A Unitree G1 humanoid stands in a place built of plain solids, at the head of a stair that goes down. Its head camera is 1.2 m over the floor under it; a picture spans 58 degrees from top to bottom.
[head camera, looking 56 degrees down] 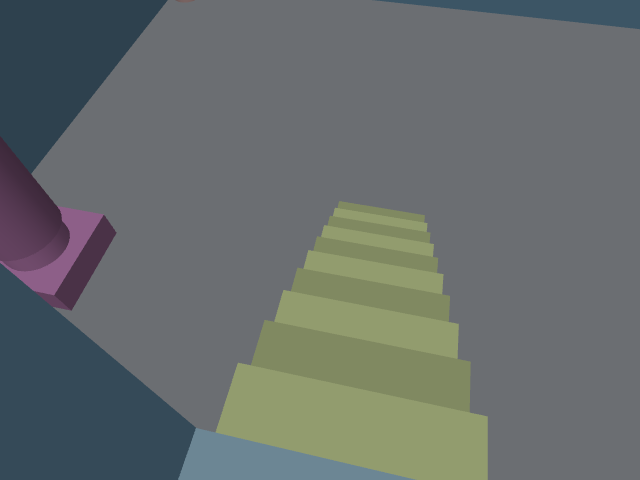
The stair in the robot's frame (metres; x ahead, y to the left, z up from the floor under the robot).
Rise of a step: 0.20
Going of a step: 0.24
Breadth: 0.80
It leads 12 degrees to the right of straight ahead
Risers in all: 11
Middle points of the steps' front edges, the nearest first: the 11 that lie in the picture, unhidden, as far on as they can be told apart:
0.14 -0.07 0.00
0.38 -0.12 -0.20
0.61 -0.17 -0.40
0.85 -0.22 -0.59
1.08 -0.27 -0.79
1.32 -0.32 -0.98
1.55 -0.37 -1.18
1.78 -0.42 -1.37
2.02 -0.47 -1.57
2.26 -0.52 -1.76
2.49 -0.57 -1.96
